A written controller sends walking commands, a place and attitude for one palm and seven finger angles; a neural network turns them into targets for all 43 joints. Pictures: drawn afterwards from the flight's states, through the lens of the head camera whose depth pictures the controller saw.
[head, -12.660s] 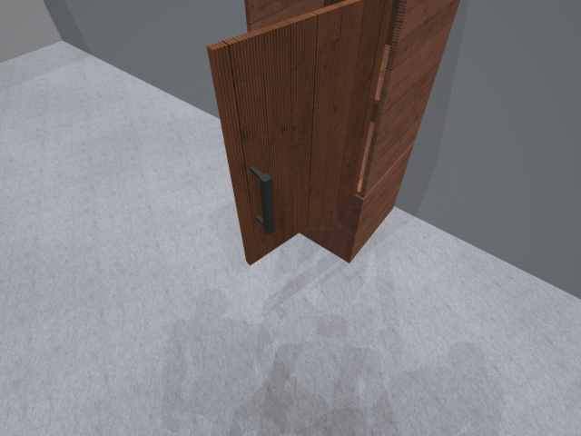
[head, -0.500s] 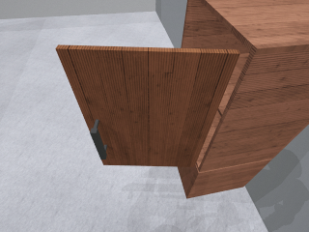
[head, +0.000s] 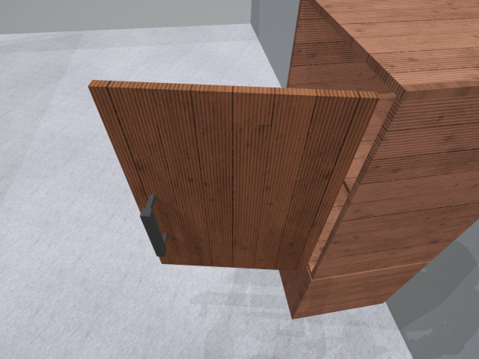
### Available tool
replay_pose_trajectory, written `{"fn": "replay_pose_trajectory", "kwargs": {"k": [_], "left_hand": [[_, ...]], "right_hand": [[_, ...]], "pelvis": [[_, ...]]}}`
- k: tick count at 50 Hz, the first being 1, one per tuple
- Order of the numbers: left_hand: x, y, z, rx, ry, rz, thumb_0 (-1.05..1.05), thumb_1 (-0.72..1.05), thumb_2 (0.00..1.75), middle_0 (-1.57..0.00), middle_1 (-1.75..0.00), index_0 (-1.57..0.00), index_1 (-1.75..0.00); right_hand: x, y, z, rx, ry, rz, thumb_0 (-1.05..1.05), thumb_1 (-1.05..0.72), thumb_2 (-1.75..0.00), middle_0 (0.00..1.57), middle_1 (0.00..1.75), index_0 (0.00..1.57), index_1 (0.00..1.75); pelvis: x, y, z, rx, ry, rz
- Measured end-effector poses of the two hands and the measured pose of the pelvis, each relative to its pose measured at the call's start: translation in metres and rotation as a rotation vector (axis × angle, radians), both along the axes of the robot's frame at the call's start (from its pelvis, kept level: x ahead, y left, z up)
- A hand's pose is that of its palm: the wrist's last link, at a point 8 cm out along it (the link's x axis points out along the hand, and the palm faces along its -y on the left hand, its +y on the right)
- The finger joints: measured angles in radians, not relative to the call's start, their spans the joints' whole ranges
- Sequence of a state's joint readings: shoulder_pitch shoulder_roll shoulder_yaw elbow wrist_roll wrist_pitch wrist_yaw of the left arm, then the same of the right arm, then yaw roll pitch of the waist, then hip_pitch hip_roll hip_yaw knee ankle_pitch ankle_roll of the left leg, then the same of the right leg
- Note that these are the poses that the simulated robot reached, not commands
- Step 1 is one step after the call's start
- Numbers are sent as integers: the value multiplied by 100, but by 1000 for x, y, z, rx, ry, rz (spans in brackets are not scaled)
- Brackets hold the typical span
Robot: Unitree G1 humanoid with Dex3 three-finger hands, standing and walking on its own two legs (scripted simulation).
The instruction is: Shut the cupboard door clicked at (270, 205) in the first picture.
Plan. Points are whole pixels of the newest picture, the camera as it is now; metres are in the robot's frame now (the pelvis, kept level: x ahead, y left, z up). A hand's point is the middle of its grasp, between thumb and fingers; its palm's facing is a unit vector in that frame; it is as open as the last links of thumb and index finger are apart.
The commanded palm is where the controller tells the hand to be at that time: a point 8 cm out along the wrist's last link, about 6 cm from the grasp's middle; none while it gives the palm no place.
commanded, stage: look again from close up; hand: left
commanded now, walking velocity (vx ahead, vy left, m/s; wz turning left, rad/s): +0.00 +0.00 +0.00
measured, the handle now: (156, 227) +0.40 +0.22 -0.10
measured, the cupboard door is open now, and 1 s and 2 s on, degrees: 78 78 78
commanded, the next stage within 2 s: come to a stop and stand still in 0.48 s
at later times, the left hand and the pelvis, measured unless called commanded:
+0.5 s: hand out of the picture +0.02 +0.23 -0.18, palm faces -0.02 -0.98 -0.21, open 7.4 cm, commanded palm none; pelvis -0.01 +0.05 +0.00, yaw -2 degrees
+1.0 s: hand out of the picture -0.01 +0.22 -0.18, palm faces -0.02 -0.98 -0.18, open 7.4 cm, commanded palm none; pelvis +0.00 +0.06 -0.01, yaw -1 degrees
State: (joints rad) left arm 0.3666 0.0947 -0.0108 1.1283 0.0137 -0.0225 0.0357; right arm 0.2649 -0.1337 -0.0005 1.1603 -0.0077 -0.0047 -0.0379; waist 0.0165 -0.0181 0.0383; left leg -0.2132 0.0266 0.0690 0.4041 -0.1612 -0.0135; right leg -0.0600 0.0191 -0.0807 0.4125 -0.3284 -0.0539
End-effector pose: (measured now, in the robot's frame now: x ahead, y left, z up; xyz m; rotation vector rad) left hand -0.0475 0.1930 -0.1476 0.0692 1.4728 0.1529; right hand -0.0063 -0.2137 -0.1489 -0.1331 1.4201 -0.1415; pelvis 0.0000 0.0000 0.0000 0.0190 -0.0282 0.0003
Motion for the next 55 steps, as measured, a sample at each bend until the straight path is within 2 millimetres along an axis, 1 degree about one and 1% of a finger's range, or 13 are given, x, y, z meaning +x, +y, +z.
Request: {"fn": "replay_pose_trajectory", "kwargs": {"k": [3,5,8,11,16,20,25,31,38,43,48,55], "left_hand": [[5,4,1,19,-22,-28,1,91,90,-20,-30,-19,-30],[10,10,0,24,-37,-51,1,91,90,-20,-30,-19,-30],[21,24,-5,33,-61,-75,1,91,90,-20,-30,-20,-30],[36,39,-7,45,-93,-87,1,91,90,-20,-30,-20,-30],[61,61,-3,67,-168,-95,1,91,90,-20,-30,-19,-30],[70,74,1,75,-191,-106,1,91,90,-20,-30,-19,-30],[67,85,2,76,-164,-112,1,91,90,-20,-30,-19,-30],[53,91,1,70,-97,-103,1,91,90,-20,-30,-19,-30],[36,87,-1,55,-29,-90,1,91,90,-20,-30,-19,-30],[29,81,-2,39,-8,-85,1,91,90,-20,-30,-19,-30],[29,77,-5,41,-25,-93,1,91,90,-20,-30,-19,-30],[43,79,-2,58,-90,-91,1,91,90,-20,-30,-20,-30]], "right_hand": [[7,-5,-2,-5,-21,1,2,-94,-90,20,30,20,30],[14,-6,-3,-12,-61,-11,2,-93,-90,20,30,19,30],[25,-2,-3,-28,-126,-31,2,-93,-90,20,30,19,30],[31,5,1,-37,-166,-32,2,-93,-90,20,30,19,30],[33,17,3,-38,-175,-7,1,-94,-90,20,30,19,30],[28,25,5,-34,-158,5,1,-94,-90,20,30,20,30],[18,33,6,-30,-117,10,1,-93,-90,20,30,20,30],[9,40,5,-23,-65,9,1,-92,-90,20,30,20,30],[9,44,4,-26,-43,-1,1,-91,-90,20,30,20,30],[12,43,5,-30,-45,-2,1,-92,-90,20,30,20,30],[19,39,4,-33,-75,7,1,-92,-90,20,30,20,30],[29,38,-2,-25,-132,13,1,-93,-90,20,30,20,30]], "pelvis": [[-1,3,-3,-23,14,-14],[-1,7,-5,-34,15,-25],[0,14,-9,-41,7,-31],[0,20,-10,-27,-6,-35],[-4,32,-8,-26,-7,-30],[-6,40,-6,-23,4,-28],[-7,48,-4,-20,20,-27],[-3,54,-3,-17,28,-26],[1,56,-3,-16,22,-31],[2,56,-2,-16,18,-33],[0,56,-6,-34,30,-24],[-1,57,-8,-30,18,-20]]}}
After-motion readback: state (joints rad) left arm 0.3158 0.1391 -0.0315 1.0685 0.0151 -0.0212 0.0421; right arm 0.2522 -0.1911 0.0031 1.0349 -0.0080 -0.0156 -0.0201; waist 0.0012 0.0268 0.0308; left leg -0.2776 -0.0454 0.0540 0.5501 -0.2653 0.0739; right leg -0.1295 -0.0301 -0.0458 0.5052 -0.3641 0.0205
